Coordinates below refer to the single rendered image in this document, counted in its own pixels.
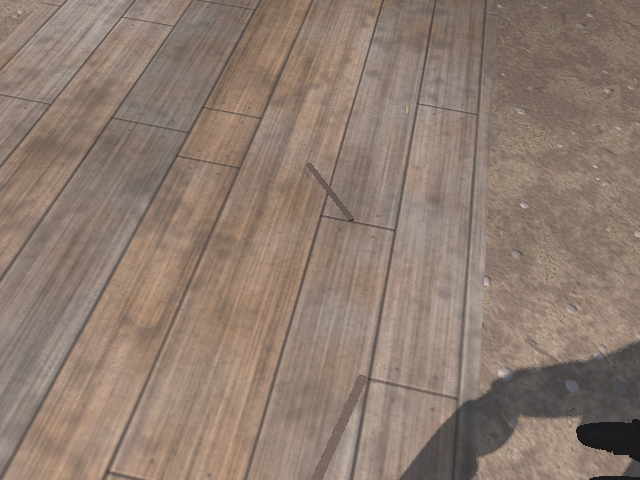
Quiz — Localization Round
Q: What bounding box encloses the robot right hand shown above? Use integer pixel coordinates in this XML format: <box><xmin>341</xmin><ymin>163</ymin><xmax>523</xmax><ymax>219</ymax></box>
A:
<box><xmin>576</xmin><ymin>419</ymin><xmax>640</xmax><ymax>480</ymax></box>

